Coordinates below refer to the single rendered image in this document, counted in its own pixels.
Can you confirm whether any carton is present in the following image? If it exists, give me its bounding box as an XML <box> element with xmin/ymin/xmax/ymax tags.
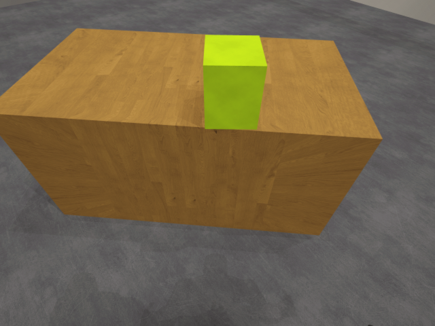
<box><xmin>203</xmin><ymin>35</ymin><xmax>267</xmax><ymax>130</ymax></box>

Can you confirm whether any pedestal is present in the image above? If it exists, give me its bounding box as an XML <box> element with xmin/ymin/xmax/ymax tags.
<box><xmin>0</xmin><ymin>29</ymin><xmax>383</xmax><ymax>235</ymax></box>

